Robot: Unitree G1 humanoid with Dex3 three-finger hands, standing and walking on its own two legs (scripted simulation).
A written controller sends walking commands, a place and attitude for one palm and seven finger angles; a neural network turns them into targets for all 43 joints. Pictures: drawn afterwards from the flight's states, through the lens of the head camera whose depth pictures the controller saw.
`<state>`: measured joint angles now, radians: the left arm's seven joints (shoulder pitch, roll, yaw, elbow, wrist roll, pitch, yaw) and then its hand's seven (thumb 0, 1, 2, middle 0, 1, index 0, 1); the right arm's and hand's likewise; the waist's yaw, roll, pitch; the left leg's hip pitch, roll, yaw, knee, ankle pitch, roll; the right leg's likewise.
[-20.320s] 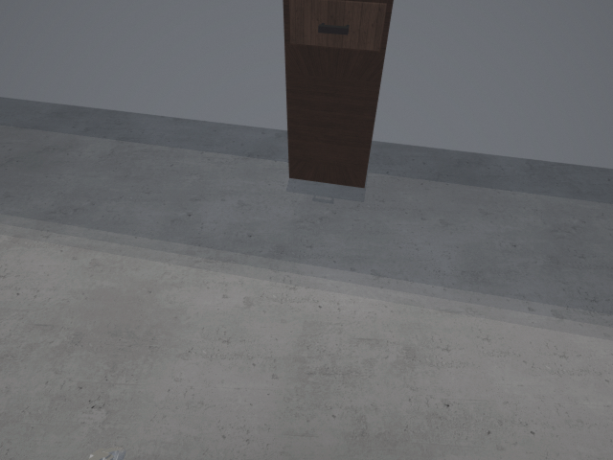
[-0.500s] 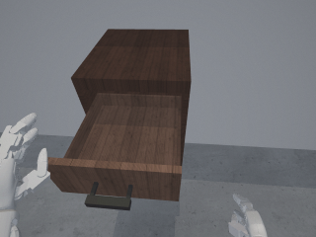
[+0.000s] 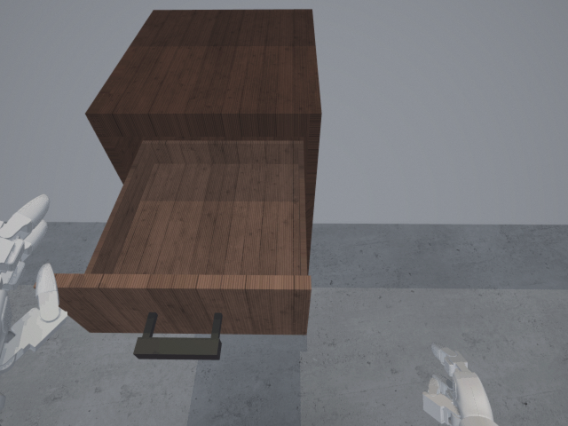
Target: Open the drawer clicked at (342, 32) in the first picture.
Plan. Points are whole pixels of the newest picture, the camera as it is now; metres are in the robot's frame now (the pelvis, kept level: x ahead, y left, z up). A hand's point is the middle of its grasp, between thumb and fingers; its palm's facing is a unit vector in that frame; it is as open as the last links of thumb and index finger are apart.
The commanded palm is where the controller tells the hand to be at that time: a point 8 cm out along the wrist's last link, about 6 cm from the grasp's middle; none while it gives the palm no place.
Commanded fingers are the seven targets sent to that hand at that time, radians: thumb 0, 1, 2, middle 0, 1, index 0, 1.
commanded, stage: step back with the hand held close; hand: left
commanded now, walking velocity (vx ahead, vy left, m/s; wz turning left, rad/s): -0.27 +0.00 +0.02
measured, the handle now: (181, 333) +0.24 +0.16 +0.00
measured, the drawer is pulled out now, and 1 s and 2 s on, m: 0.30 0.30 0.30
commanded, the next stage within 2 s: stop stepping back and stand still in 1.06 s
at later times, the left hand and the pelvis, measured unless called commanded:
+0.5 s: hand out of the picture +0.13 +0.26 +0.17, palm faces +0.37 -0.80 -0.48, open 7.4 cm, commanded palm +0.07 +0.30 +0.19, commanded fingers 0.00 0.90 0.90 -0.20 -0.30 -0.20 -0.30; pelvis -0.06 +0.02 -0.02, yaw +1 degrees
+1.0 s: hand out of the picture +0.09 +0.24 +0.19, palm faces +0.26 -0.86 -0.44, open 7.4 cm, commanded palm +0.02 +0.30 +0.19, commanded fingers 0.00 0.90 0.90 -0.20 -0.30 -0.20 -0.30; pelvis -0.12 +0.02 -0.01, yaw -3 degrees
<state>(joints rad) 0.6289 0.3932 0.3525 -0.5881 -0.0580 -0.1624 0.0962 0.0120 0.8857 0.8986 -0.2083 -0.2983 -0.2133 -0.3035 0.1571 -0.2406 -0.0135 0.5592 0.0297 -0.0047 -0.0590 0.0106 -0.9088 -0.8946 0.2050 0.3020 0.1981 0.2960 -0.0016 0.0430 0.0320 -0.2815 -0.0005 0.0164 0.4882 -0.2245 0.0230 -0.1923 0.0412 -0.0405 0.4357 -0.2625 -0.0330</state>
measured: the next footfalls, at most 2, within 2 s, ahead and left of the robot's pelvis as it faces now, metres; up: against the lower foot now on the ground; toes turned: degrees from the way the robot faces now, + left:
right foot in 1.12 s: -0.21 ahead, -0.11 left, +0.00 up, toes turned -3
left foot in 1.34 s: -0.12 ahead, +0.09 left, +0.00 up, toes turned +0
